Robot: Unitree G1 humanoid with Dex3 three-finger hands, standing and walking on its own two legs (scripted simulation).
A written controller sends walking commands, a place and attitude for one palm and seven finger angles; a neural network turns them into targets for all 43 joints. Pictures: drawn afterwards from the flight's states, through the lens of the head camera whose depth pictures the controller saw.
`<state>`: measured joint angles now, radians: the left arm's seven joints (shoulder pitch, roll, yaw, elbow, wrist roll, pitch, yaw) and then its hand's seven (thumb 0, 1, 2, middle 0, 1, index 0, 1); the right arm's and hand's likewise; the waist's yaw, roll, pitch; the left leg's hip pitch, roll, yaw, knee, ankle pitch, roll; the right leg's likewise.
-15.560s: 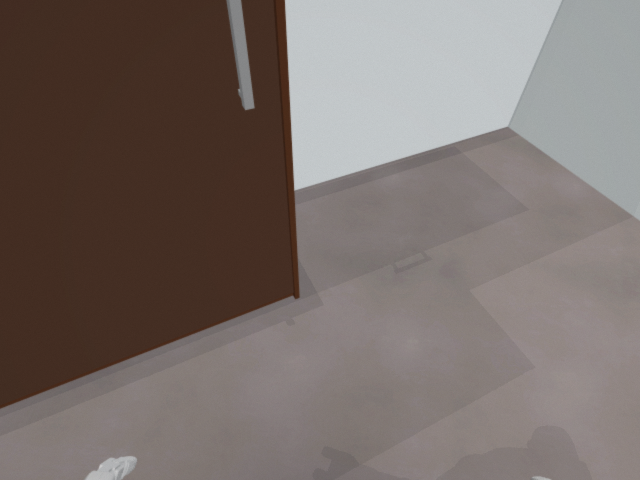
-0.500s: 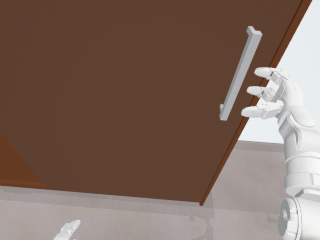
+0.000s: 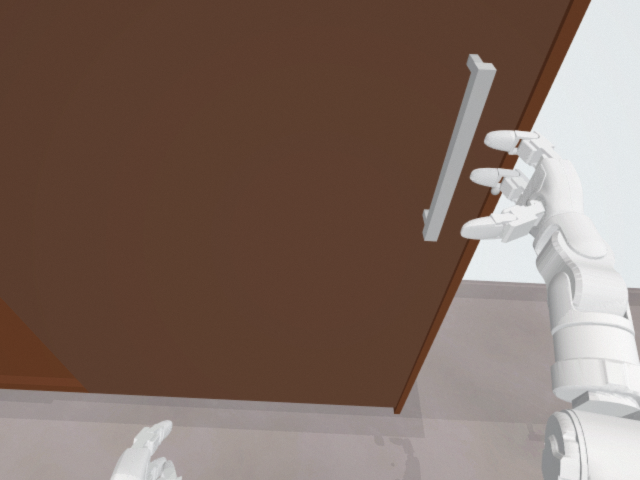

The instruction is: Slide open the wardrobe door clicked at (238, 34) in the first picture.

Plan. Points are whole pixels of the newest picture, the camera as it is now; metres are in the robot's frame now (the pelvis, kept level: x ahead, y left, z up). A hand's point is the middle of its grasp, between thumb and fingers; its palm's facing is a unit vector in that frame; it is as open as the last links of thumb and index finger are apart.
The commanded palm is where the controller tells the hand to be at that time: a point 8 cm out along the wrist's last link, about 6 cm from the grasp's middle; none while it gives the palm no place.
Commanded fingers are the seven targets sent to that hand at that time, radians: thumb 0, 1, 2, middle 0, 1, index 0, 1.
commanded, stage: feel for the door with the fingertips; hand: right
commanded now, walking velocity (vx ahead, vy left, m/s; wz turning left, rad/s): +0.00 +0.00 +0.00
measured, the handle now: (449, 158) +0.49 -0.14 +0.19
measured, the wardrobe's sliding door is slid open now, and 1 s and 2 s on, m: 0.00 0.00 0.00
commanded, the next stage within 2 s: slide the fingers in behind the handle in 0.78 s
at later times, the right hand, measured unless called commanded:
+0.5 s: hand (475, 183) +0.42 -0.16 +0.20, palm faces +0.05 +1.00 +0.01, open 14.0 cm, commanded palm +0.40 -0.21 +0.20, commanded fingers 0.00 0.50 -0.30 0.30 1.20 0.30 1.20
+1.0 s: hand (472, 171) +0.44 -0.16 +0.20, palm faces +0.04 +1.00 +0.01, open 13.6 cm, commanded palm +0.42 -0.20 +0.20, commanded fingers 0.00 0.50 -0.30 0.30 1.20 0.30 1.20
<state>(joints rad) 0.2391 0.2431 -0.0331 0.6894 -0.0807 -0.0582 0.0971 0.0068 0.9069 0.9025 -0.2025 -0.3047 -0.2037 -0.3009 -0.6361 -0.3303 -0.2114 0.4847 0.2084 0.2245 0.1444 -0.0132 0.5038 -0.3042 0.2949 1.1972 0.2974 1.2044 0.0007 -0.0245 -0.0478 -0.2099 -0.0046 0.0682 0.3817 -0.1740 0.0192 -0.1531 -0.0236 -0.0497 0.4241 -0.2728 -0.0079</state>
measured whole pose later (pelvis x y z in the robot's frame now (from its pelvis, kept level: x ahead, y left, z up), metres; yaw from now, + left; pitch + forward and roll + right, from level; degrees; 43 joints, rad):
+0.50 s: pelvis -0.01 +0.01 +0.00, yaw +0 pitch +0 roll +1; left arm 0.22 0.24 -0.04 0.72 -0.06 -0.04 0.10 0.01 0.91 0.90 -0.20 -0.30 -0.20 -0.30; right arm -0.76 -0.32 -0.20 0.63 0.18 0.27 0.08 -0.01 0.50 -0.30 0.30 1.20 0.30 1.20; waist 0.02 -0.03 -0.03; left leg -0.22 -0.01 0.08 0.38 -0.16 0.03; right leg -0.17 -0.03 -0.04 0.42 -0.25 0.00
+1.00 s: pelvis -0.01 +0.01 +0.00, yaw +0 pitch +2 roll +1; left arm 0.30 0.26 -0.02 0.75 -0.07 -0.08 0.08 0.01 0.91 0.90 -0.20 -0.30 -0.20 -0.30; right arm -0.87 -0.36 -0.23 0.81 0.17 0.15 0.10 -0.01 0.50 -0.30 0.34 1.22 0.35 1.25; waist 0.05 -0.03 -0.04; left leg -0.27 -0.01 0.08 0.38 -0.15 0.03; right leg -0.22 -0.03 -0.04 0.44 -0.26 0.00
